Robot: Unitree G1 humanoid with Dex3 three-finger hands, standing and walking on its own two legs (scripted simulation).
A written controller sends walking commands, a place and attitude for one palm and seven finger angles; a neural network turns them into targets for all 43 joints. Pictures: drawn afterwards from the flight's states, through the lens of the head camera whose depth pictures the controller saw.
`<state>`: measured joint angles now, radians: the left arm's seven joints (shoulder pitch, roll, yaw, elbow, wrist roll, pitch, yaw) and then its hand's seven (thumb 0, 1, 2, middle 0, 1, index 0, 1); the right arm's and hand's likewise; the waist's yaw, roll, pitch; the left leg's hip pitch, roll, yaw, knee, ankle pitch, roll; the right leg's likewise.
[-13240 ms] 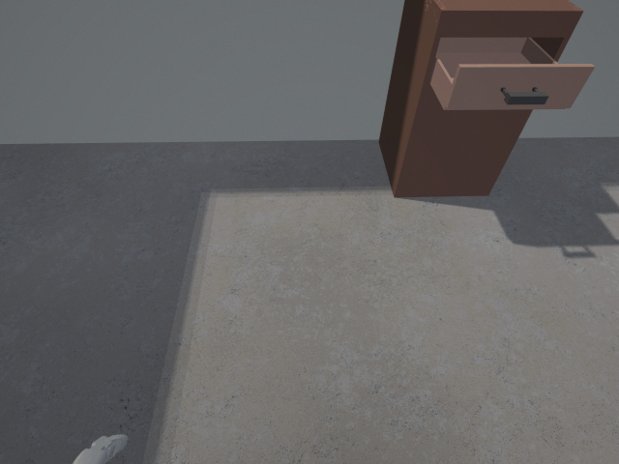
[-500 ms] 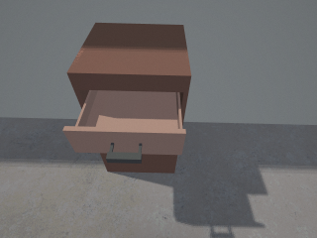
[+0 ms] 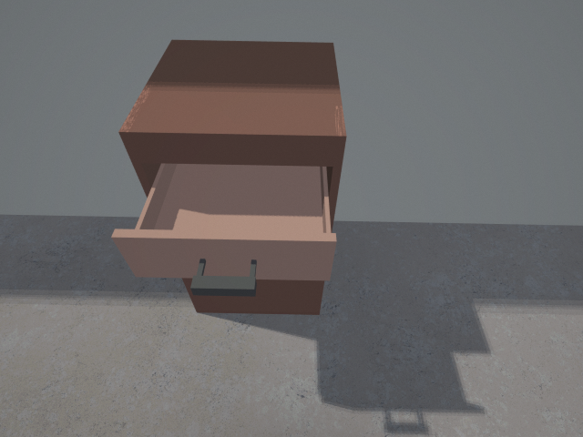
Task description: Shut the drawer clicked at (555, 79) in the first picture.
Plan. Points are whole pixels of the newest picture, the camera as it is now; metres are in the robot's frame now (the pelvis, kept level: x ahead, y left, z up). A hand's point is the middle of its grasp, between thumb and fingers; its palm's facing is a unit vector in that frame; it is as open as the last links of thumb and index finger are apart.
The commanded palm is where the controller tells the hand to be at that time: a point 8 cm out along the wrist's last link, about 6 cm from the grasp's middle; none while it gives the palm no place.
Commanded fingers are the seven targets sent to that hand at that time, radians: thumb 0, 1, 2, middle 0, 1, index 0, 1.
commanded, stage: raise the hand and make a fist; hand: left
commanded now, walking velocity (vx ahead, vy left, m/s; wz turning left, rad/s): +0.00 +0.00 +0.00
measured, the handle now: (226, 275) +0.42 +0.15 -0.11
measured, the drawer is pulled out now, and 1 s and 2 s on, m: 0.20 0.20 0.20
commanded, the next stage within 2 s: bring the fist close to the handle in 1.90 s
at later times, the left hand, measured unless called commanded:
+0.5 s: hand out of the picture +0.13 +0.14 -0.09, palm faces +0.11 -0.99 -0.01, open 5.5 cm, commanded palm +0.13 +0.19 -0.05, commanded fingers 0.00 0.90 0.90 -0.72 -0.86 -0.72 -0.86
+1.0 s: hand (196, 384) +0.19 +0.14 -0.02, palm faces +0.10 -0.99 -0.04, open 3.3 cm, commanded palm +0.16 +0.18 -0.03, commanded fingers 0.00 0.90 0.90 -1.22 -1.40 -1.22 -1.40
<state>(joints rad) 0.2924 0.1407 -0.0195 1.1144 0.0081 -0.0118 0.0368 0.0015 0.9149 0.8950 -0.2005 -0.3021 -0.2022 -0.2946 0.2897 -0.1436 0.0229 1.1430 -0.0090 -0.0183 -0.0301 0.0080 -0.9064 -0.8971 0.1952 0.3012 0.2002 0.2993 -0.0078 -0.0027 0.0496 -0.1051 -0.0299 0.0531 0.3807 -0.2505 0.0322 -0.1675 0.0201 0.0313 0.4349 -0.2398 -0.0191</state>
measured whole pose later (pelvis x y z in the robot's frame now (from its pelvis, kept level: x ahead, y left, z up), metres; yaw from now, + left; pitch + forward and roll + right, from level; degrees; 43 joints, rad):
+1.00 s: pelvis -0.02 -0.02 -0.09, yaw +4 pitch +16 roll +0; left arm 0.45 0.16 0.03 -0.14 -0.17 -0.44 -0.06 0.01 0.91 0.90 -1.02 -1.20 -1.02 -1.19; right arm 0.31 -0.27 -0.02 0.54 0.01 -0.17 -0.02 0.02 -0.90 -0.90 0.20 0.30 0.20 0.30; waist -0.03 0.03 -0.13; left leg -0.86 -0.02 -0.02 1.12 -0.53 0.01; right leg -0.87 0.02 -0.07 1.11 -0.51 -0.05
